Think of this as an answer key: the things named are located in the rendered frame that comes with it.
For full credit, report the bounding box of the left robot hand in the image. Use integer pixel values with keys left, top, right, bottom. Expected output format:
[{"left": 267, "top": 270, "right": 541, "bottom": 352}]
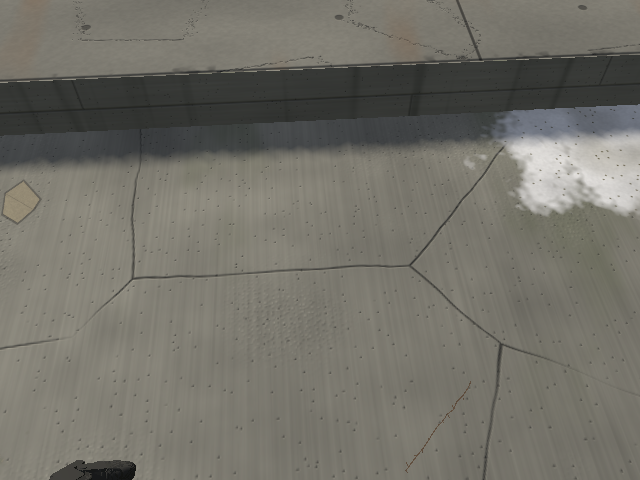
[{"left": 49, "top": 460, "right": 136, "bottom": 480}]

